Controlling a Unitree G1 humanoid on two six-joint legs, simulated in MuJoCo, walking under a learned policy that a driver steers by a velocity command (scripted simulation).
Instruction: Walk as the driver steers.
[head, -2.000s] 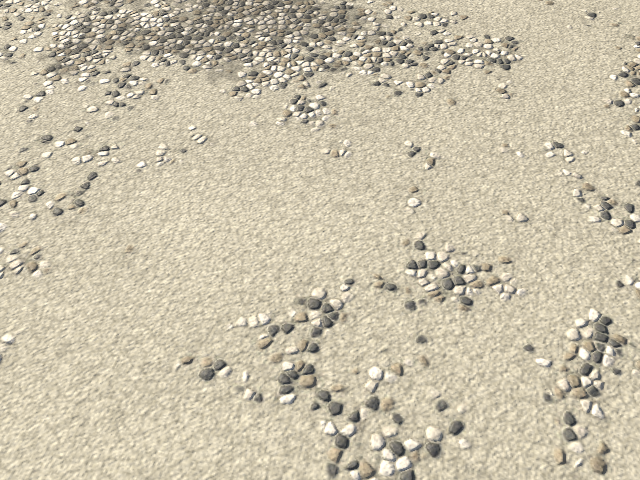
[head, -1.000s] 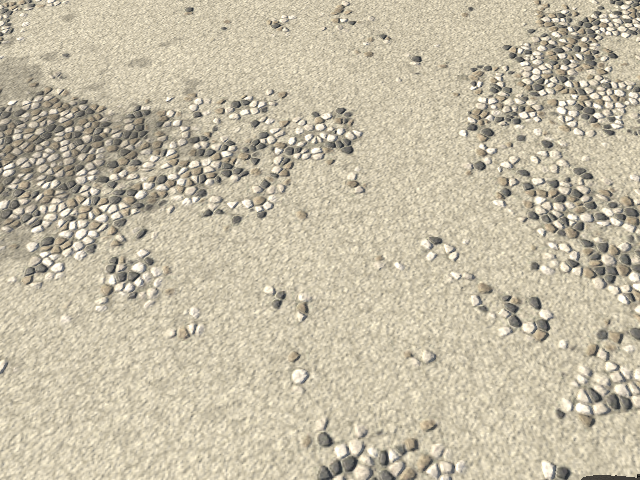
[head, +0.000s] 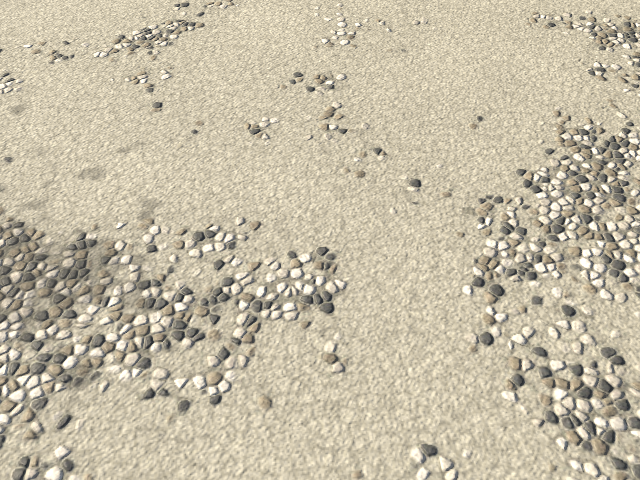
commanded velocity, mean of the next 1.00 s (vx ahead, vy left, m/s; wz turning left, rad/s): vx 0.50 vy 0.00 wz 0.34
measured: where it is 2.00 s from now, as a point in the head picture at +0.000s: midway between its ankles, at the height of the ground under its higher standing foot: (238, 230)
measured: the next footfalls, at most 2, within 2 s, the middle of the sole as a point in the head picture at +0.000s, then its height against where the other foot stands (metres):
left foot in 0.16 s outside the picture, level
right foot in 0.68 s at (345, 431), level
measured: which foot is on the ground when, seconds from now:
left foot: up 0.00-0.14, down 0.16-0.70, up 0.72-1.00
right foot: down 0.00-0.18, up 0.20-0.66, down 0.68-1.00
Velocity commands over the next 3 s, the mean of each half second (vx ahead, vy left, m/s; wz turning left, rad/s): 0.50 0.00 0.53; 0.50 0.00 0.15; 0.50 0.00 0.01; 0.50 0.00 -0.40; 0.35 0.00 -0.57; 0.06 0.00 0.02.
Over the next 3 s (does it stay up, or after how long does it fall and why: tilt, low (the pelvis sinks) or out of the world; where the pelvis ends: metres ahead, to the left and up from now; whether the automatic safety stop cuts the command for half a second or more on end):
stays up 1.38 0.31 -0.01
